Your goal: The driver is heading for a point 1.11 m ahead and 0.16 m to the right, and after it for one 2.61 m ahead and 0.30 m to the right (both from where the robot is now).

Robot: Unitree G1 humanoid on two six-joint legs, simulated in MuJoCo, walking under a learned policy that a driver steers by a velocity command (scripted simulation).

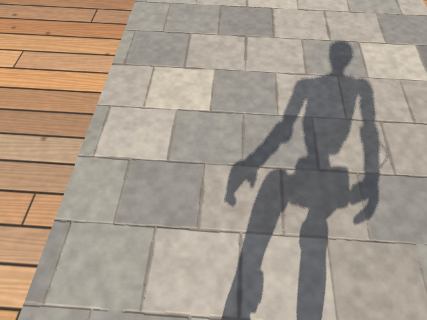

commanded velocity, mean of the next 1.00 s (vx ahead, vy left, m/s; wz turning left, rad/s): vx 0.14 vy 0.00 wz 0.00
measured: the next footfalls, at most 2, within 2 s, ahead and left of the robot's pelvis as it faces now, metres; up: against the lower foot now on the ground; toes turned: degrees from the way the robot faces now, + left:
right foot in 0.18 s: +0.19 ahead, -0.14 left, +0.00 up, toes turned +0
left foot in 1.40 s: +0.52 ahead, +0.08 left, +0.00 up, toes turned +3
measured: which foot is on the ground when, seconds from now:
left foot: down 0.00-0.94, up 0.96-1.00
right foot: up 0.00-0.16, down 0.18-1.00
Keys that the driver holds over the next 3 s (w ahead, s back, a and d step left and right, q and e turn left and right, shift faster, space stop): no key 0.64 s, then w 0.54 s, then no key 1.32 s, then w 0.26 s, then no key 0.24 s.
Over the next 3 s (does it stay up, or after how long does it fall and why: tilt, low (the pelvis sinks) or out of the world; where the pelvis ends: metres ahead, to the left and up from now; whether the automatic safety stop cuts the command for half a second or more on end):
stays up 0.52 -0.07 0.00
